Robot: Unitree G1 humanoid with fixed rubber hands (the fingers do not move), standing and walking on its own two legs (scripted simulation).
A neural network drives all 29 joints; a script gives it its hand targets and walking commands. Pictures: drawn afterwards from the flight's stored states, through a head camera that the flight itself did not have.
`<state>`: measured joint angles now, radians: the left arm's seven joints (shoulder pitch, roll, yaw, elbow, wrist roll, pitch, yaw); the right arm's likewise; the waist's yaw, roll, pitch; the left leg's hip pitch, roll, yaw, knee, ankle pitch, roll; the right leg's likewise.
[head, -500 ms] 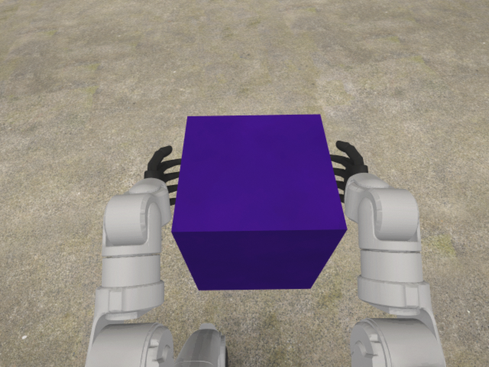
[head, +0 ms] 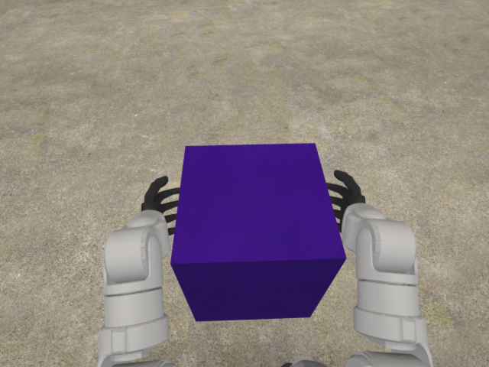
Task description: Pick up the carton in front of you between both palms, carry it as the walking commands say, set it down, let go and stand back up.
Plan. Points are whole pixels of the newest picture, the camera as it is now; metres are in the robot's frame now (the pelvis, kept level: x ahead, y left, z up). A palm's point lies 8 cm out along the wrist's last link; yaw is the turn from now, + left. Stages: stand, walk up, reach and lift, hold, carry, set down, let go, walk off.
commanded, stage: carry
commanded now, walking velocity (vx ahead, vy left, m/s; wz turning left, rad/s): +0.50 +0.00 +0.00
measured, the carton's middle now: (251, 237) +0.32 +0.00 +0.02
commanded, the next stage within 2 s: none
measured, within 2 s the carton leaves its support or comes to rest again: neither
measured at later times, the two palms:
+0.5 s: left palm (173, 121) +0.56 +0.15 +0.09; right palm (315, 117) +0.57 -0.15 +0.09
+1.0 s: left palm (185, 58) +0.83 +0.15 +0.09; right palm (297, 60) +0.83 -0.15 +0.08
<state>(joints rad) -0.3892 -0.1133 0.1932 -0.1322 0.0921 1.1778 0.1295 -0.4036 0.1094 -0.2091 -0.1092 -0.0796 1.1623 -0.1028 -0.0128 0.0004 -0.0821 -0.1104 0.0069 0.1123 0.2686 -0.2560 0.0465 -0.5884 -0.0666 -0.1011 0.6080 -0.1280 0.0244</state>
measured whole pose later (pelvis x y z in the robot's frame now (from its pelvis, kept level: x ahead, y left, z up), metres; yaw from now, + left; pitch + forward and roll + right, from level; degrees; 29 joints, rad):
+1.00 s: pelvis +0.57 +0.00 -0.02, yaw +1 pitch +2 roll -1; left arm -0.17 -0.14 0.10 -0.32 0.12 1.21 0.09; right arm -0.17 0.13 -0.13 -0.34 -0.12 1.21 -0.08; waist 0.00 0.05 -0.12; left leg -0.15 0.10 0.16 0.54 -0.41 -0.04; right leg -0.38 -0.03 -0.21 0.46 -0.12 -0.06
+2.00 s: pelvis +0.56 +0.02 -0.02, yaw +3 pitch +1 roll +0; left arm -0.12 -0.13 0.10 -0.07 0.18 0.99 0.05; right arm -0.12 0.13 -0.10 -0.08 -0.18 0.99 -0.03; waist 0.00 0.01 -0.12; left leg -0.15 0.03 0.13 0.53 -0.40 0.01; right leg -0.39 -0.09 -0.20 0.51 -0.13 -0.03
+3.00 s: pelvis +0.59 +0.01 -0.01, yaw +3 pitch +2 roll -1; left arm -0.19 -0.14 0.17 0.16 0.21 0.73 0.02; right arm -0.19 0.14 -0.15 0.14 -0.24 0.74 -0.01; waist 0.00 0.05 -0.11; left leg -0.08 0.06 0.12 0.45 -0.40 -0.01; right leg -0.33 -0.06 -0.21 0.50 -0.23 -0.01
